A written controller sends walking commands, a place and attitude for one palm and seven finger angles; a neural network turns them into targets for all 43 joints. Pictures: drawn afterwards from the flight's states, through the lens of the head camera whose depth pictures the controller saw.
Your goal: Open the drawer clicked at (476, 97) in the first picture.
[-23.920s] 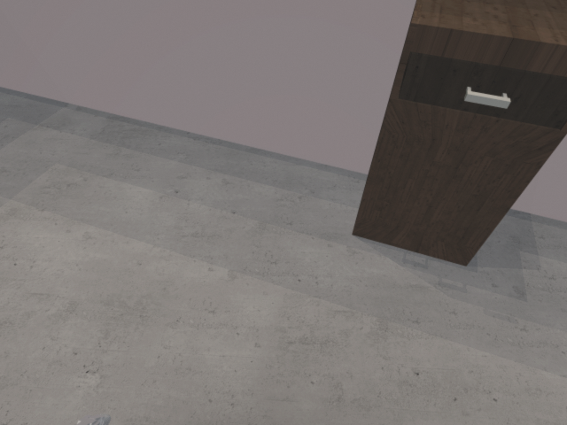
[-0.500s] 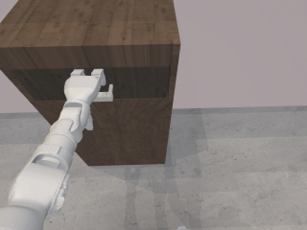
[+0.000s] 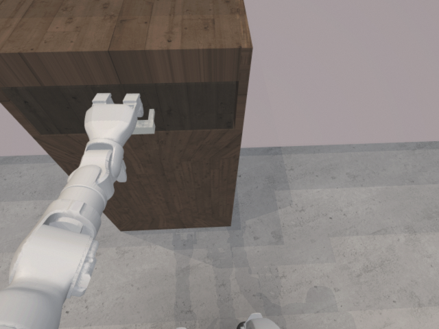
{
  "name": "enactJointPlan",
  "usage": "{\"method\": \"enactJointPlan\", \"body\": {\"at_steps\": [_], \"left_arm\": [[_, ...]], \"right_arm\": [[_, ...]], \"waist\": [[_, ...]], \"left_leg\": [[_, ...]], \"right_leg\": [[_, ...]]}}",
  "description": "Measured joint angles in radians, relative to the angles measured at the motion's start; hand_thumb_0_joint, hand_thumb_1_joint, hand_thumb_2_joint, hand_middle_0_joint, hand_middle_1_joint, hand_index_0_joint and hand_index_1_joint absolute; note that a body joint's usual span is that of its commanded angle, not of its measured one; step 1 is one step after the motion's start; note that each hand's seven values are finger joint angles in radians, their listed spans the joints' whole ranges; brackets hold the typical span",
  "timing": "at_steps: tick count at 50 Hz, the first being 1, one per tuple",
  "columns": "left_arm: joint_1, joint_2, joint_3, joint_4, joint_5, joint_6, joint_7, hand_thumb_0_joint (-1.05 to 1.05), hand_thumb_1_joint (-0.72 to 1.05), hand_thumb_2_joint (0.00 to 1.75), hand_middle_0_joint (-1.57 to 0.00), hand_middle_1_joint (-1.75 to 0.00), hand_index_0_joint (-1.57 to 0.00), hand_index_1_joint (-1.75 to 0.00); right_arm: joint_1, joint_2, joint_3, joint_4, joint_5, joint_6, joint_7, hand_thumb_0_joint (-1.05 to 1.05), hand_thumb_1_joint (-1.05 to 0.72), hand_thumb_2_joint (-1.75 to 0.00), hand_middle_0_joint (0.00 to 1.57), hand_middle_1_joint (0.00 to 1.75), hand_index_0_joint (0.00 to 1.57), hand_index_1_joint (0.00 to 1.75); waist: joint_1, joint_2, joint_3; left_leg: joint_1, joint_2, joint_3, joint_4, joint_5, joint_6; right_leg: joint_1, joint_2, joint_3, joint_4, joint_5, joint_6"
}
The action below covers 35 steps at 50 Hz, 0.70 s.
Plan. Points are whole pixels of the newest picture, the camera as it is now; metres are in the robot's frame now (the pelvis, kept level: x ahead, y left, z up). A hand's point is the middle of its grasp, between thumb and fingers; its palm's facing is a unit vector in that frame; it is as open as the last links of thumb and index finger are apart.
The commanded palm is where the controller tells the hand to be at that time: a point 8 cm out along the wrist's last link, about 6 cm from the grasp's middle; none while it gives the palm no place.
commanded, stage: lower the fingers behind the handle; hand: left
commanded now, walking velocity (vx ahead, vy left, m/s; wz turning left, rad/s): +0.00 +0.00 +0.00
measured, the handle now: (128, 120) +0.53 +0.18 +0.03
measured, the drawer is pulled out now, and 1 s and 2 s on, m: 0.00 0.00 0.00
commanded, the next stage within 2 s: lift the fingers back up to retry in 0.52 s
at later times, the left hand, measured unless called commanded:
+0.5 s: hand (122, 136) +0.48 +0.19 +0.04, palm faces +0.00 +0.02 -1.00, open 13.7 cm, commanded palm +0.47 +0.20 +0.07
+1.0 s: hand (120, 134) +0.48 +0.19 +0.04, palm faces -0.03 -0.03 -1.00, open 13.7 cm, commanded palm +0.47 +0.20 +0.12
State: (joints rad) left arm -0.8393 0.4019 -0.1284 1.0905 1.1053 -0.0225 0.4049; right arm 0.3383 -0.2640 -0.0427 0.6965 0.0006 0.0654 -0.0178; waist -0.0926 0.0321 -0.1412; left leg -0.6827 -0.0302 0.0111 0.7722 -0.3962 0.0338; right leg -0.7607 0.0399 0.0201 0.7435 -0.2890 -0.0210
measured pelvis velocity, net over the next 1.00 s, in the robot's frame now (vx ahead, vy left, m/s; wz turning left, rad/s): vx -0.01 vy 0.01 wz -0.02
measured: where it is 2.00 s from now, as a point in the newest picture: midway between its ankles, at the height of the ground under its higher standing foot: outside the picture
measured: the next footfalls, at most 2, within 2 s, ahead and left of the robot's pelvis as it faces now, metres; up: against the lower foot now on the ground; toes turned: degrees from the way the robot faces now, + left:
none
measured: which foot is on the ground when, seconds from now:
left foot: down 0.00-1.00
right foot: down 0.00-1.00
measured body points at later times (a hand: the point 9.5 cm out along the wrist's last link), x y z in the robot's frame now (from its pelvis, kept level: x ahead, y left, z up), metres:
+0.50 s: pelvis -0.03 +0.00 -0.01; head +0.07 +0.00 +0.43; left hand +0.48 +0.18 +0.09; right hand +0.00 -0.27 -0.14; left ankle -0.02 +0.10 -0.71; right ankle +0.03 -0.11 -0.71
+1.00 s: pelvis -0.01 +0.01 +0.00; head +0.08 +0.00 +0.44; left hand +0.48 +0.19 +0.10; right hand +0.01 -0.26 -0.13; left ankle -0.02 +0.10 -0.71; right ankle +0.03 -0.11 -0.71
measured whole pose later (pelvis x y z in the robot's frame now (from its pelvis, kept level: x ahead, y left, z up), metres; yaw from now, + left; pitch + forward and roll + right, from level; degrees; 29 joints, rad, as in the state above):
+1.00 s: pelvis -0.01 +0.01 +0.00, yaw -1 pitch +17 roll +0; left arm -0.87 0.44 -0.08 1.08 1.08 -0.04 0.32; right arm 0.36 -0.26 -0.02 0.68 0.01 0.06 -0.05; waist -0.13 0.04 -0.12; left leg -0.69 -0.03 0.03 0.77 -0.38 0.05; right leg -0.76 0.04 0.04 0.72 -0.26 0.00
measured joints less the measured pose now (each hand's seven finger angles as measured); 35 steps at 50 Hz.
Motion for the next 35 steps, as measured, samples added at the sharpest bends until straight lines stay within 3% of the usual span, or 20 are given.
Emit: {"method": "enactJointPlan", "body": {"at_steps": [5, 11, 35], "left_arm": [[-0.046, -0.009, -0.001, 0.04, -0.002, 0.035, 0.015, 0.0, -0.49, 0.3, -0.31, -1.31, -0.34, -1.23], [-0.075, 0.002, -0.001, 0.059, -0.013, 0.056, -0.015, 0.0, -0.49, 0.3, -0.32, -1.29, -0.33, -1.28], [-0.121, 0.055, 0.019, 0.058, -0.018, 0.034, -0.061, 0.0, -0.49, 0.3, -0.31, -1.31, -0.34, -1.25]], "right_arm": [[-0.007, 0.0, 0.008, 0.004, -0.001, 0.001, 0.002, 0.0, -0.9, -0.9, 0.2, 0.3, 0.21, 0.3], [-0.007, 0.001, 0.024, -0.012, 0.005, 0.01, -0.007, 0.0, -0.9, -0.9, 0.2, 0.3, 0.21, 0.3], [0.03, -0.008, 0.039, -0.03, 0.013, -0.009, -0.029, 0.0, -0.9, -0.9, 0.2, 0.3, 0.21, 0.3]], "waist": [[-0.009, -0.001, -0.005], [-0.022, -0.002, -0.007], [-0.052, 0.002, 0.005]], "left_leg": [[-0.035, -0.002, -0.001, 0.024, -0.003, 0.001], [-0.057, 0.0, 0.003, 0.042, -0.003, 0.002], [-0.133, -0.001, 0.015, 0.1, 0.0, 0.01]], "right_leg": [[-0.033, -0.002, -0.002, 0.021, -0.002, 0.001], [-0.054, 0.0, 0.0, 0.035, 0.001, 0.003], [-0.127, -0.001, 0.009, 0.078, 0.016, 0.012]]}}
